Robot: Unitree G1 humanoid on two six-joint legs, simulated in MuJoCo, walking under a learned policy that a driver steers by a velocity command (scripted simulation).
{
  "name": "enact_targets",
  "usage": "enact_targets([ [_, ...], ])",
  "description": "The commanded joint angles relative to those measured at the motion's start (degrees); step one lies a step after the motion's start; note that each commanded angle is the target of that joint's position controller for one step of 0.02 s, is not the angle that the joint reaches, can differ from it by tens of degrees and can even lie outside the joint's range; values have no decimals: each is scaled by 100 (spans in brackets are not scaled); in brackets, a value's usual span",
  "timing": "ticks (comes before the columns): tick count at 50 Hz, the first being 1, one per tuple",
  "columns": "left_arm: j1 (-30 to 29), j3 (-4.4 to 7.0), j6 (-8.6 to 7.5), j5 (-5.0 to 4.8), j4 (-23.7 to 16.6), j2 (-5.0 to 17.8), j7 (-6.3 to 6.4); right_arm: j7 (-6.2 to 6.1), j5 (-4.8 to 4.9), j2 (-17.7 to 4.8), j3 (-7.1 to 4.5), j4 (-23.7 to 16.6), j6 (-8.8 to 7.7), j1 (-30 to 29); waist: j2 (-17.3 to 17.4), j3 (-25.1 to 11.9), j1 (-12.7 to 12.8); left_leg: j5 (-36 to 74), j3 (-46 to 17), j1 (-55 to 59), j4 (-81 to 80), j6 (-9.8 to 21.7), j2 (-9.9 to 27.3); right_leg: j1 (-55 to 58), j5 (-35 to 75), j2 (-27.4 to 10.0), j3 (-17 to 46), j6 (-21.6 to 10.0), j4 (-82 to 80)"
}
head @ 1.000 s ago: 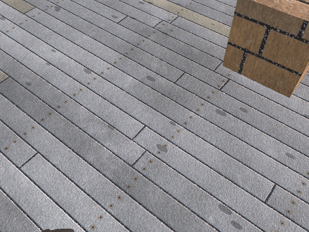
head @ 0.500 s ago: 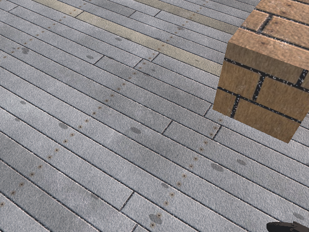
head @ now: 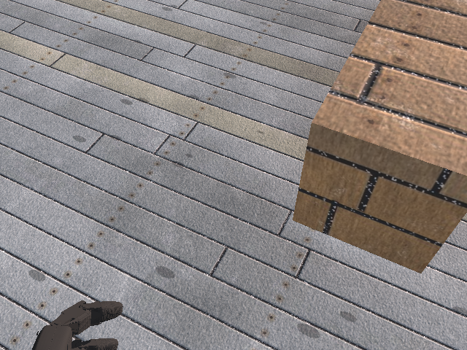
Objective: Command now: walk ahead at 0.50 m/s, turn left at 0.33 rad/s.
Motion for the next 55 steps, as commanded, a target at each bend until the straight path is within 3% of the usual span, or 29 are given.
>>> enact_targets([
  [1, 2412, 618, 2, 204, 154, 1797, 128, -15, -70, -134, 64, -634, -169, 148, -931, -2177, 1216, 1207, 74, -3430, 3913, 83, -2, 5192, -545, -2068, 2656, -1257, 52],
  [2, 2483, 515, 56, 165, 174, 1393, 128, 8, 24, -369, 30, -590, -251, 152, -1375, -2464, 1257, -922, -454, -4152, 4812, 58, -3, 5171, -1153, -2412, 3871, -1452, -600],
  [3, 2151, 397, 78, 111, 159, 1039, 149, 11, 149, -825, -115, -674, -245, -262, -911, -1539, 1241, -590, -502, -4542, 5192, 74, 312, 4465, -1462, -2191, 3089, -1201, -735],
  [5, 1454, 270, 77, 71, 183, 675, 128, -21, 57, -750, -150, -783, -153, -795, -393, -488, 947, 189, -260, -4305, 4811, 75, 718, 2882, -1179, -1680, 1799, -928, -1217],
  [6, 1225, 252, 35, 92, 202, 633, 118, -21, 34, -642, -171, -796, -73, -671, -631, -290, 717, 456, -308, -3968, 4601, 50, 879, 2328, -944, -1580, 1420, -887, -1446],
  [8, 946, 273, -23, 104, 275, 591, 107, 6, 45, -388, -137, -786, 80, -560, -517, -93, 526, 732, -251, -3665, 4515, -10, 942, 1781, -598, -1416, 824, -898, -1821],
  [11, 1006, 342, -94, 125, 445, 764, 133, 22, -4, -332, -142, -1003, 168, -792, -354, 72, 461, 1343, -340, -3977, 4033, -113, 1010, 1754, 115, -1487, 165, -968, -1945],
  [15, 1168, 403, -25, 113, 603, 970, 211, 172, -14, -243, -107, -1235, 92, -1443, -214, 172, 664, 2538, -47, -3843, 2629, -68, 907, 1968, 337, -1276, -660, -764, -1942],
  [19, 1475, 489, 74, 35, 764, 1196, 216, 299, -11, -239, -86, -1560, 96, -2152, -146, 372, 930, 2521, 273, -3825, 1796, 94, 800, 2506, 376, -1466, -977, -670, -1793],
  [21, 1564, 528, 152, -75, 845, 1260, 223, 341, -9, -291, -103, -1701, 113, -2278, -219, 406, 907, 2036, 400, -3866, 1600, 251, 719, 2953, 721, -1630, -1025, -596, -1529],
  [23, 1488, 573, 236, -119, 852, 1418, 244, 356, -22, -465, -194, -1758, 138, -2060, -345, 176, 683, 1383, 720, -3346, 1527, 483, 395, 3188, 2436, -1648, -1197, -468, -790],
  [24, 1410, 595, 300, -131, 837, 1504, 261, 346, -8, -641, -305, -1671, 146, -1556, -343, -155, 359, 1254, 917, -2605, 1387, 630, 123, 3129, 3326, -1533, -1337, -369, 43],
  [25, 1393, 548, 339, -125, 819, 1406, 279, 292, 18, -960, -498, -1413, 153, -612, -192, -650, -127, 1570, 990, -1237, 1070, 837, -207, 2658, 3444, -1275, -1521, -174, 1305],
  [26, 1556, 413, 301, 66, 695, 1077, 292, 162, 46, -1570, -713, -1238, 206, 228, 676, -1181, -359, 1753, -471, 462, 941, 1225, 644, 1148, 1395, -984, -1575, 143, 3215],
  [27, 1814, 200, 115, 121, 313, 415, 246, 152, 62, -2034, -727, -1426, 158, -198, 1942, -1725, 328, 525, -3932, 1941, -86, 2378, 1905, -1235, -3097, 324, -705, 483, 5149],
  [28, 1262, 276, -106, -97, 271, 951, 159, 210, 20, -1516, -559, -1551, 72, -79, 1065, -2013, -106, 236, -4341, 2064, -648, 2274, 2081, -1848, -3093, 139, 428, 328, 5514],
  [29, 884, 298, -200, -255, 152, 1055, 113, 214, -23, -1183, -467, -1486, -3, -157, 816, -1330, -104, 600, -3493, 1619, -575, 2020, 1922, -2185, -2655, -93, 372, 170, 5359],
  [30, 863, 274, -236, -152, 186, 962, 147, 215, -12, -1028, -415, -1502, -46, -466, 292, -848, 161, 1229, -2803, 765, -519, 1798, 1662, -1937, -2195, -354, 380, 110, 4788],
  [31, 842, 320, -205, 30, 262, 1011, 199, 190, -27, -781, -340, -1570, -45, -850, 172, -613, 369, 1745, -2258, 70, -579, 1620, 1431, -1514, -1914, -535, 380, 115, 4265],
  [32, 968, 346, -140, 62, 262, 1036, 186, 160, -105, -763, -313, -1683, -48, -1057, 416, -511, 564, 2262, -2111, -470, -674, 1658, 1371, -1115, -1746, -601, 421, 154, 4071],
  [35, 1026, 324, 27, 118, 271, 852, 171, 74, -84, -836, -335, -1707, -86, -1097, 278, -408, 701, 2993, -1551, -1052, -908, 1681, 1160, -810, -1359, -539, 274, 371, 3335],
  [40, 270, 157, 54, 51, 169, 528, 73, -24, -72, -809, -291, -1460, -115, -762, 486, -128, 317, 2844, -620, -1144, -1082, 1261, 859, -617, 667, -416, 55, 466, 1354],
  [43, -143, 137, 31, -44, 56, 582, 1, 5, -79, -880, -287, -1266, -150, -495, 519, 100, 88, 2324, -628, -815, -1185, 1198, 1092, -673, 1104, -343, 11, 304, 827],
  [47, -405, 139, 6, -68, -138, 664, -136, -2, -84, -943, -318, -1027, -100, -315, 459, 326, 33, 2851, -554, 230, -914, 1091, 1499, -1295, 382, -264, 35, -34, 509],
  [50, 47, 203, 18, -58, -107, 801, -203, -62, -89, -1052, -353, -1022, -28, -505, 585, -2, 334, 4861, -213, 552, -242, 866, 1498, -619, -338, 75, -205, -312, 446],
  [52, 1352, 423, 55, -11, 214, 1174, -148, -126, -106, -1018, -311, -1118, 40, -682, 448, -878, 1021, 6160, 281, 69, 1533, 559, 1090, 1384, -40, 402, -355, -622, 315],
  [53, 2195, 527, 92, -12, 338, 1607, -91, -177, -247, -763, -202, -1256, 18, -553, -275, -1554, 1212, 4174, 536, -1157, 3334, 292, 757, 2974, 297, -634, 1188, -1018, 342],
  [54, 2337, 565, 75, -58, 412, 1841, -142, -69, -240, -209, -36, -1356, -132, 137, -1673, -2042, 754, -563, 136, -3522, 5063, -92, -405, 4742, -946, -1723, 4202, -2074, -398],
  [55, 2368, 450, 97, -148, 379, 1311, -125, 11, -97, -687, -83, -1326, -291, -323, -975, -1906, 1118, -665, -548, -4221, 5472, -24, -98, 4879, -1922, -1632, 4398, -1861, -795],
])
